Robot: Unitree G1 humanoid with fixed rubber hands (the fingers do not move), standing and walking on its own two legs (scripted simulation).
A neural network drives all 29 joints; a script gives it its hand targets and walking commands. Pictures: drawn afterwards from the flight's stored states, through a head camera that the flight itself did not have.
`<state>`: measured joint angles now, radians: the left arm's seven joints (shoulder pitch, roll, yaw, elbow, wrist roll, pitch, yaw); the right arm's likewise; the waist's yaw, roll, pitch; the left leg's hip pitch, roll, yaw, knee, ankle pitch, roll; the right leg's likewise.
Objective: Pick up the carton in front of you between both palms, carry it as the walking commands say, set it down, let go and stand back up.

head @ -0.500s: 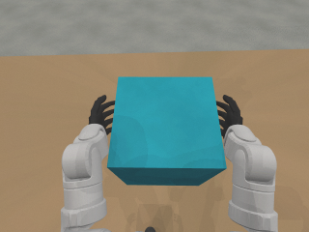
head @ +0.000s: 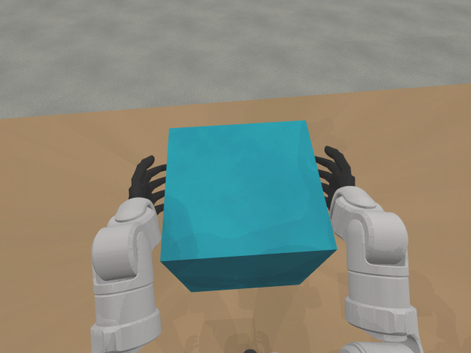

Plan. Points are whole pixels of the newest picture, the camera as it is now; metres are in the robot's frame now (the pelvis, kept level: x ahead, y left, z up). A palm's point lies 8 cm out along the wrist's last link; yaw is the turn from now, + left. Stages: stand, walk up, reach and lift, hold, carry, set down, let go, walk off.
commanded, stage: carry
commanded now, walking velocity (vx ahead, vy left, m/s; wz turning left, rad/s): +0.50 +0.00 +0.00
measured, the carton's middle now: (242, 215) +0.34 -0.02 +0.05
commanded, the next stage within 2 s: none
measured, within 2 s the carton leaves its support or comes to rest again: neither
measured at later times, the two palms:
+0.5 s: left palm (152, 104) +0.66 +0.16 +0.07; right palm (276, 99) +0.66 -0.14 +0.06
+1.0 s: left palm (172, 65) +0.95 +0.13 +0.01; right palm (265, 61) +0.94 -0.17 +0.02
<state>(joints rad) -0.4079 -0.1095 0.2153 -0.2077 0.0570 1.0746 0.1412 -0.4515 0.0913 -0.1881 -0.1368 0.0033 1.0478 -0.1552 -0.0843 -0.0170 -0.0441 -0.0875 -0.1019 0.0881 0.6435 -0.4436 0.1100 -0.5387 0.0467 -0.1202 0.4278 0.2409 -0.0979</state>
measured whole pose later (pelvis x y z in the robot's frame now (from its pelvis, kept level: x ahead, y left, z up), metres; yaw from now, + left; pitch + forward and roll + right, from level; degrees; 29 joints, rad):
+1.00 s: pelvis +0.62 -0.01 -0.11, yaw +0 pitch +4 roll +1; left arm -0.43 -0.10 0.21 -0.17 0.05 1.07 0.15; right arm -0.45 0.09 -0.19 -0.12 0.00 1.05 -0.16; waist -0.05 -0.02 -0.06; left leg -0.21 -0.11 0.09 0.79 -0.42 0.10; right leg -0.45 0.04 -0.10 0.43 0.25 -0.07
